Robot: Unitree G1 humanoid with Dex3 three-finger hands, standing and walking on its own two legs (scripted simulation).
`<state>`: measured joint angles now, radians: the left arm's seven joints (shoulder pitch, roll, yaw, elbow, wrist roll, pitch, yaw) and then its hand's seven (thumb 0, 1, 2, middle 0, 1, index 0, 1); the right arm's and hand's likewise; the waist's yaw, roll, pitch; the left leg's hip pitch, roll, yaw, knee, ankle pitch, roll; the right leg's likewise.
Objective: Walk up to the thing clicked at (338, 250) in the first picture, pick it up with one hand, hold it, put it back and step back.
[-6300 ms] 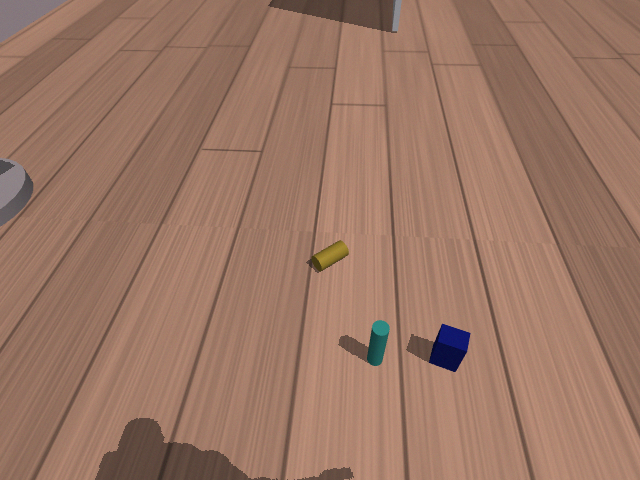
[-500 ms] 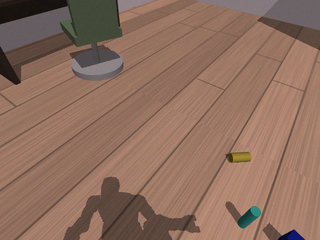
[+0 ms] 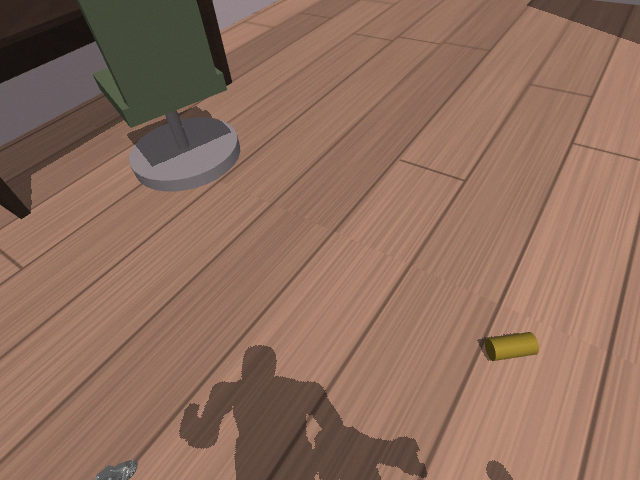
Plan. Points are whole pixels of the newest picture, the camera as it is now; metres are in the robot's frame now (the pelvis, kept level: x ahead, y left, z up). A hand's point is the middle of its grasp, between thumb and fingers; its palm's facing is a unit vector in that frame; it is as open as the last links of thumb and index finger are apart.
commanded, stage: walk up
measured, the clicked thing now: (511, 346) +0.64 -0.55 -0.73
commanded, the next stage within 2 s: none
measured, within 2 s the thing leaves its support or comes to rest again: neither
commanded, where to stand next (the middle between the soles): +0.62 -0.01 m, yaw +1 degrees
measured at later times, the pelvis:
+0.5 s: pelvis +0.22 +0.03 +0.01, yaw -1 degrees
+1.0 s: pelvis +0.43 +0.04 +0.00, yaw -23 degrees
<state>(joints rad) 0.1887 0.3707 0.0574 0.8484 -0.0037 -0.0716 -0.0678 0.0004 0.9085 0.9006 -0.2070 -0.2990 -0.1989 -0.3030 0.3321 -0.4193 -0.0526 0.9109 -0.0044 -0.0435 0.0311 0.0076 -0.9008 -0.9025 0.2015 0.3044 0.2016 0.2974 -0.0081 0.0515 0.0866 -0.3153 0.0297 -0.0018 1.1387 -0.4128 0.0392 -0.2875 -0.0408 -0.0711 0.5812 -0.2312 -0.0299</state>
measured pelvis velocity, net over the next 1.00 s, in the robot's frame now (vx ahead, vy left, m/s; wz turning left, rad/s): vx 0.43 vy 0.04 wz -0.41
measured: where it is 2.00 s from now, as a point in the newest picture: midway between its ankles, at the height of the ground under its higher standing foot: (327, 347)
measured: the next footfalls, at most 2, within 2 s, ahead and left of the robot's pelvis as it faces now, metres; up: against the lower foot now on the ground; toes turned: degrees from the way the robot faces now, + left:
left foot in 0.26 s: +0.28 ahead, +0.15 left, +0.00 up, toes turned +6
right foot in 0.68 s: +0.43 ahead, -0.15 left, +0.00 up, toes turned -10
